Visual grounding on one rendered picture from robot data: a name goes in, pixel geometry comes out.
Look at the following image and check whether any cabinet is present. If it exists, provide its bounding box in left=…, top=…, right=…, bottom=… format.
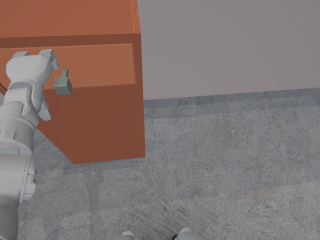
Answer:
left=0, top=0, right=146, bottom=165

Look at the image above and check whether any robot right shin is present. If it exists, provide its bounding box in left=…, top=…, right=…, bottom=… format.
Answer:
left=178, top=228, right=191, bottom=236

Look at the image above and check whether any left robot forearm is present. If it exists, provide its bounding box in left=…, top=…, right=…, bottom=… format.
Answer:
left=0, top=78, right=44, bottom=158

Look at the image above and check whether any drawer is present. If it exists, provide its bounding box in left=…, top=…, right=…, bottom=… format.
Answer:
left=0, top=43, right=135, bottom=90

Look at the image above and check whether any robot left upper arm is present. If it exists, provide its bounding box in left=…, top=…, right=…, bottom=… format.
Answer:
left=0, top=153, right=38, bottom=240

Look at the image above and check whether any robot shin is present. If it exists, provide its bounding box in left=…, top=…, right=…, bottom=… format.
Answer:
left=122, top=231, right=134, bottom=236
left=178, top=228, right=191, bottom=236

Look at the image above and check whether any handle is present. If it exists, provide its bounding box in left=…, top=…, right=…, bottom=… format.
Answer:
left=53, top=68, right=72, bottom=95

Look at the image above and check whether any left robot hand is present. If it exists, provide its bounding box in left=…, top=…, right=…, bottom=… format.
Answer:
left=6, top=49, right=59, bottom=121

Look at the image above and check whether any robot left shin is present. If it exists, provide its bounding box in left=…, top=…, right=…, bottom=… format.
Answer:
left=122, top=231, right=134, bottom=236

